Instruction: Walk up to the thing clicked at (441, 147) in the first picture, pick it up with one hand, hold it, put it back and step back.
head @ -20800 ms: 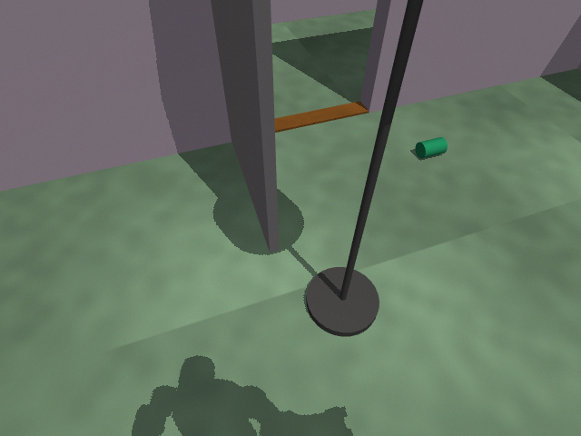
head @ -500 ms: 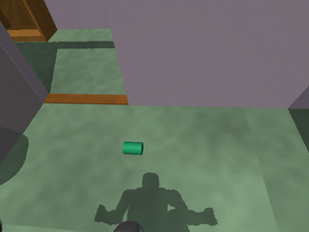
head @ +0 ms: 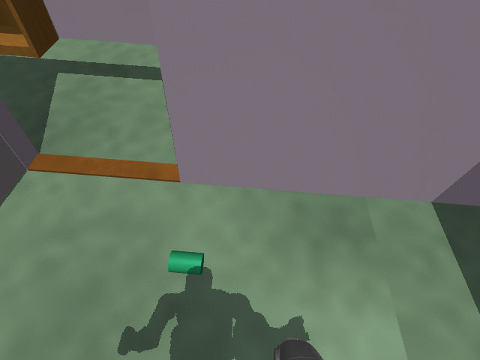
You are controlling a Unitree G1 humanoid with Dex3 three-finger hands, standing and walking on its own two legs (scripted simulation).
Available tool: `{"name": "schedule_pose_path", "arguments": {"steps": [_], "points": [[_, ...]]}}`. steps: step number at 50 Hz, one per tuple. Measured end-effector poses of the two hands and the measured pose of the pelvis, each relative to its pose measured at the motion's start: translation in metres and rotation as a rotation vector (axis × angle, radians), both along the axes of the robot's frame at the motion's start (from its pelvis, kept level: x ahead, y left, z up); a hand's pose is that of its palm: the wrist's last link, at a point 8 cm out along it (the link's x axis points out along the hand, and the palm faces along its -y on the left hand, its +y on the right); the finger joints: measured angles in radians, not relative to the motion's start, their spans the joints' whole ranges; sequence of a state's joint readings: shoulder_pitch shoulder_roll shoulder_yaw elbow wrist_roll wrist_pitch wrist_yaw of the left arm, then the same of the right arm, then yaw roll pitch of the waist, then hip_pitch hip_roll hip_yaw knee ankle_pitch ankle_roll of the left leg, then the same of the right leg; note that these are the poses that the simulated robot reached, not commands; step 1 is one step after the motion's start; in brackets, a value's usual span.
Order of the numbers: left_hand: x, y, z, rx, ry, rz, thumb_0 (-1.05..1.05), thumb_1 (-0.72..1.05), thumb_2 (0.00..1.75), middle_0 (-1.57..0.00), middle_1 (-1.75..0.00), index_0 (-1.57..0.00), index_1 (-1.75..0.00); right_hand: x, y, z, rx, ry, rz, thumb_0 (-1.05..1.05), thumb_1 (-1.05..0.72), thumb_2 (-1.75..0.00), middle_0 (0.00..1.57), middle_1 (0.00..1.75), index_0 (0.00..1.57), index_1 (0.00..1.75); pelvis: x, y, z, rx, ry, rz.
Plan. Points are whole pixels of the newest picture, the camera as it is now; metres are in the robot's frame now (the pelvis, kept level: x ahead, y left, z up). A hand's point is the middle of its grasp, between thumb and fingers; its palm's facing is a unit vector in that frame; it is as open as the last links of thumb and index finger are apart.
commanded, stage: walk up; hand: left
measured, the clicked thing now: (186, 262) +0.59 +0.20 -0.73
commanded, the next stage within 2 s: stand in 1.72 s
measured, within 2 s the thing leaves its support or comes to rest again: neither
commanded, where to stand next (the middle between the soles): +0.20 -0.01 m, yaw +0 degrees
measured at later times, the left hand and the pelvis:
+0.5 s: hand (102, 342) +0.18 +0.26 -0.15, palm faces -0.02 -0.91 -0.41, open 7.4 cm; pelvis +0.10 -0.02 -0.02, yaw +1 degrees
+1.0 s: hand (100, 337) +0.19 +0.26 -0.15, palm faces +0.01 -0.94 -0.35, open 7.4 cm; pelvis +0.13 +0.00 +0.01, yaw +1 degrees
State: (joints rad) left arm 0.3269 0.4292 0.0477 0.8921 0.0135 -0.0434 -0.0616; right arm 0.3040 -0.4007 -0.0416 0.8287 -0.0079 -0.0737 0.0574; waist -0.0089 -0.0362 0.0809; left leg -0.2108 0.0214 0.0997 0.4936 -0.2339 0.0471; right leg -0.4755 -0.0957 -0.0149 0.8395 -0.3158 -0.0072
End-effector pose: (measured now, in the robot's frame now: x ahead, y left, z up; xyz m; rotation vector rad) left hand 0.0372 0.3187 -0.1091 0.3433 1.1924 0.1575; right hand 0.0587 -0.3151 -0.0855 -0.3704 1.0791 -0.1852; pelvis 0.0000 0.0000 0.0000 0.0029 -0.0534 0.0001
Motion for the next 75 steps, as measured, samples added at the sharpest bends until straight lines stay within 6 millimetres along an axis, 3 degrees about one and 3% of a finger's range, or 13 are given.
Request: {"name": "schedule_pose_path", "arguments": {"steps": [5, 9, 16, 23, 31, 46, 54, 75], "points": [[0.045, -0.008, 0.012, 0.050, -0.022, -0.016, 0.00, 0.90, 0.89, -0.20, -0.30, -0.20, -0.30, 0.008, -0.019, -0.018, 0.027, 0.066, -0.035, 0.01, -0.90, -0.90, 0.20, 0.30, 0.21, 0.30, 0.033, -0.014, -0.004, 0.010, 0.008, -0.001], [0.077, -0.018, 0.014, 0.112, -0.062, -0.014, 0.00, 0.90, 0.90, -0.20, -0.30, -0.20, -0.30, 0.028, -0.034, -0.044, 0.044, 0.108, -0.050, 0.01, -0.90, -0.90, 0.20, 0.30, 0.21, 0.30, 0.059, -0.031, -0.016, 0.002, 0.008, -0.002], [0.109, -0.036, 0.028, 0.110, -0.089, -0.006, 0.00, 0.90, 0.89, -0.20, -0.30, -0.20, -0.30, 0.074, -0.028, -0.052, 0.074, 0.135, -0.022, 0.01, -0.90, -0.90, 0.20, 0.30, 0.20, 0.30, 0.083, -0.034, -0.007, 0.007, 0.010, 0.005], [0.129, -0.027, 0.009, 0.085, -0.072, 0.004, 0.00, 0.90, 0.89, -0.20, -0.30, -0.21, -0.30, 0.110, -0.015, -0.050, 0.052, 0.115, -0.024, 0.01, -0.90, -0.90, 0.20, 0.30, 0.20, 0.30, 0.100, -0.022, -0.014, -0.002, 0.008, 0.007], [0.151, -0.020, -0.019, 0.010, -0.049, 0.039, 0.00, 0.90, 0.89, -0.20, -0.30, -0.20, -0.30, 0.132, 0.004, -0.037, 0.019, 0.106, -0.022, 0.01, -0.90, -0.90, 0.20, 0.30, 0.20, 0.30, 0.111, -0.007, -0.015, -0.015, 0.009, 0.013], [0.145, -0.015, -0.007, 0.004, 0.039, 0.086, 0.00, 0.90, 0.89, -0.20, -0.30, -0.20, -0.30, 0.184, 0.024, -0.023, 0.058, 0.068, 0.007, 0.01, -0.90, -0.90, 0.20, 0.30, 0.21, 0.30, 0.125, -0.003, 0.004, -0.013, 0.012, 0.017], [0.149, -0.015, 0.003, 0.018, 0.040, 0.093, 0.00, 0.90, 0.89, -0.20, -0.30, -0.20, -0.30, 0.186, 0.023, -0.024, 0.072, 0.079, -0.009, 0.01, -0.90, -0.90, 0.20, 0.30, 0.20, 0.30, 0.127, -0.004, 0.009, -0.009, 0.010, 0.018], [0.169, -0.029, 0.002, -0.006, 0.022, 0.066, 0.00, 0.90, 0.89, -0.20, -0.30, -0.20, -0.30, 0.139, 0.011, -0.028, 0.062, 0.178, -0.078, 0.01, -0.90, -0.90, 0.20, 0.30, 0.20, 0.30, 0.132, -0.007, 0.011, -0.007, 0.013, 0.016]]}}
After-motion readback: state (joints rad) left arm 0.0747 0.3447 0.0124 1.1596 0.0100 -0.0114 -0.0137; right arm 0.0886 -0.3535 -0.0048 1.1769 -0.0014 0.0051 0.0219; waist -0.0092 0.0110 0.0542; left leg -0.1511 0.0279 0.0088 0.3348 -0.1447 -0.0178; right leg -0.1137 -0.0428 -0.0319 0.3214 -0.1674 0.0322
